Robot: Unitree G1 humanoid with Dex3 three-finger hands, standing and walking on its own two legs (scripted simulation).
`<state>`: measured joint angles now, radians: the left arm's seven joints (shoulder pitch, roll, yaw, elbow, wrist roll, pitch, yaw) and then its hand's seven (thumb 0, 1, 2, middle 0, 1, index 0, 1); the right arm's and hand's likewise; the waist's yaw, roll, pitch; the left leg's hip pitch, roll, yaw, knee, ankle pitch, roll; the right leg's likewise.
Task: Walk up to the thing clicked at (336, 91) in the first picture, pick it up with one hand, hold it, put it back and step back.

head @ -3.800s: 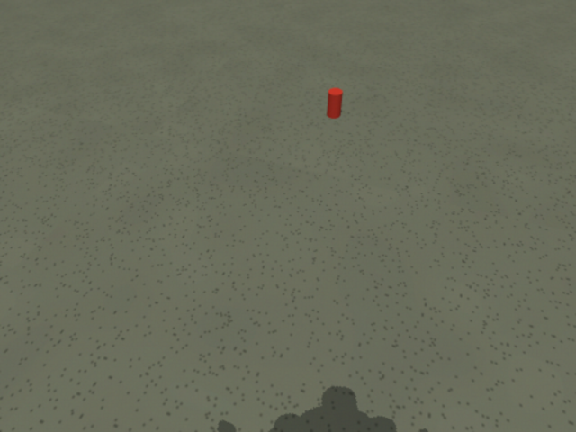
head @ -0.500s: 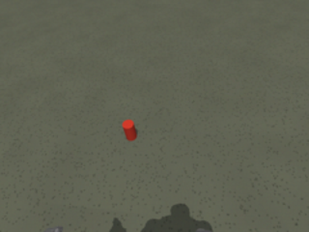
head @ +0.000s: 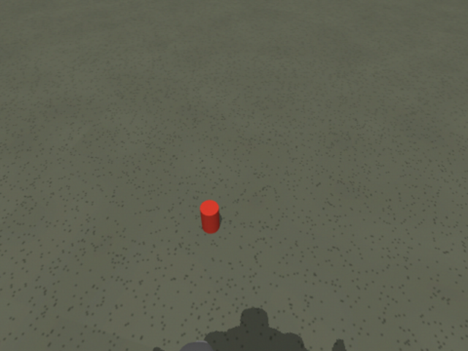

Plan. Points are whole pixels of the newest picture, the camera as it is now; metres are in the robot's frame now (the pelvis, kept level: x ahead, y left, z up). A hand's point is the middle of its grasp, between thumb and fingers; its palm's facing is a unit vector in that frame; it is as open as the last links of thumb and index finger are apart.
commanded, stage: walk up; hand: left
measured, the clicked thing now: (210, 217) +0.76 +0.18 -0.68
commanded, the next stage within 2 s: none
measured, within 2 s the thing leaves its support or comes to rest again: neither
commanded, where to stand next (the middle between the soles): +0.42 +0.00 m, yaw -4 degrees
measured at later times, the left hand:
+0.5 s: hand (111, 293) +0.23 +0.28 -0.12, palm faces -0.13 -0.92 -0.37, open 7.4 cm
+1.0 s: hand (124, 244) +0.35 +0.30 -0.15, palm faces -0.08 -0.93 -0.37, open 7.4 cm
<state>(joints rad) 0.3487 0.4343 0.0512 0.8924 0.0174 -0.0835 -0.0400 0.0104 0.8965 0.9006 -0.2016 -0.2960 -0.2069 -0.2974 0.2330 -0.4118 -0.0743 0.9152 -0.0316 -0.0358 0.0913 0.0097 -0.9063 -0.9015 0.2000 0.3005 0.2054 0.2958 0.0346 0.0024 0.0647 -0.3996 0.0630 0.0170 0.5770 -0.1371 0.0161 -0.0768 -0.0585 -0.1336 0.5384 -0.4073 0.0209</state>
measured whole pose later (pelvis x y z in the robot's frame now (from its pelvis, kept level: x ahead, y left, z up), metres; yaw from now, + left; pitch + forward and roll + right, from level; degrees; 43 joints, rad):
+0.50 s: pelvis +0.16 +0.01 +0.01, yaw -4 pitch -3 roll +2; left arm 0.28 0.41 0.04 0.93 0.01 -0.04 -0.07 0.01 0.90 0.90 -0.20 -0.30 -0.20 -0.30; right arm 0.36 -0.40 -0.06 0.87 -0.02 -0.06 0.05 0.01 -0.90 -0.90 0.20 0.30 0.21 0.30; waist -0.03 -0.01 0.07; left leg -0.06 -0.02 0.12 0.43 -0.33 0.03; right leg -0.42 -0.09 -0.01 0.61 -0.17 -0.01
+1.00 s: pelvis +0.29 +0.03 +0.00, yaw -3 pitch -3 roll +0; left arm 0.32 0.44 0.03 0.87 0.01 -0.04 -0.03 0.01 0.90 0.90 -0.20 -0.30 -0.21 -0.30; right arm 0.26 -0.41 -0.08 0.91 -0.03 -0.06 0.05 0.01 -0.91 -0.90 0.20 0.30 0.21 0.30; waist 0.03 -0.03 0.07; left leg -0.37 0.04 0.04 0.62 -0.20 -0.01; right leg -0.23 -0.08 -0.03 0.70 -0.40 -0.01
